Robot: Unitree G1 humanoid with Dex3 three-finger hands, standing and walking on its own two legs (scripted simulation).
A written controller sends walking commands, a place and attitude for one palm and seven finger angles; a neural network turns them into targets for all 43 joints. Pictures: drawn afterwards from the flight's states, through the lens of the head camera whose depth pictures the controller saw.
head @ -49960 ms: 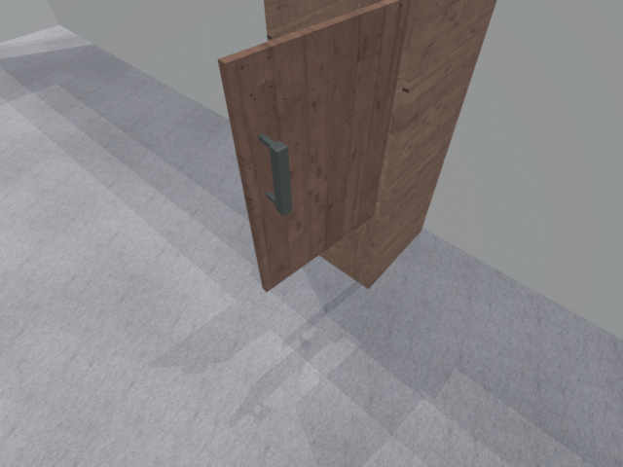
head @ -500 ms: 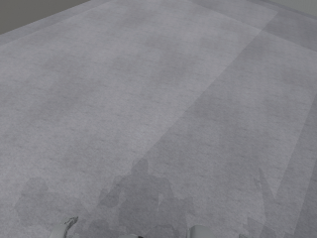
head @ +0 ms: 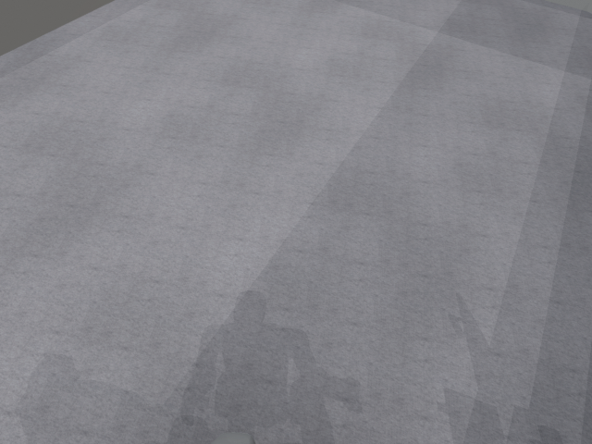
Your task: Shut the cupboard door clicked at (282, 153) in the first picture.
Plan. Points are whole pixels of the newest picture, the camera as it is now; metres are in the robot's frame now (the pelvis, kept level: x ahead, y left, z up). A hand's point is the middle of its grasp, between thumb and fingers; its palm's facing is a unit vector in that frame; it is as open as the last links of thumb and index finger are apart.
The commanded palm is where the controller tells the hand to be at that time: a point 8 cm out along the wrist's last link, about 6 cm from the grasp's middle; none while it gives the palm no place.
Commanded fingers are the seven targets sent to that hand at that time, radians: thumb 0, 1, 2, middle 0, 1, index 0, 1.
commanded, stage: turn to face it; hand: left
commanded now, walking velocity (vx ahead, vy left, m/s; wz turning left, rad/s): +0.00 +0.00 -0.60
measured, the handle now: out of the picture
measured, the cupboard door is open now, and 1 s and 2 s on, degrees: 29 29 29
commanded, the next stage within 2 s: none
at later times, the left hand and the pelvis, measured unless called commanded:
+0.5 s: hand (209, 397) +0.19 +0.15 -0.16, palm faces -0.31 -0.90 -0.30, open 7.4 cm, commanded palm none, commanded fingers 0.00 0.90 0.90 -0.20 -0.30 -0.20 -0.30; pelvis +0.00 -0.02 -0.02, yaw -20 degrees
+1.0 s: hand (217, 378) +0.22 +0.15 -0.18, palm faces -0.54 -0.82 -0.18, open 7.4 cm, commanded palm none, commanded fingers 0.00 0.90 0.90 -0.20 -0.30 -0.20 -0.30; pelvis +0.04 +0.02 +0.00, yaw -36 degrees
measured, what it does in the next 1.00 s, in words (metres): steps on the spot, turning right: left foot, then right foot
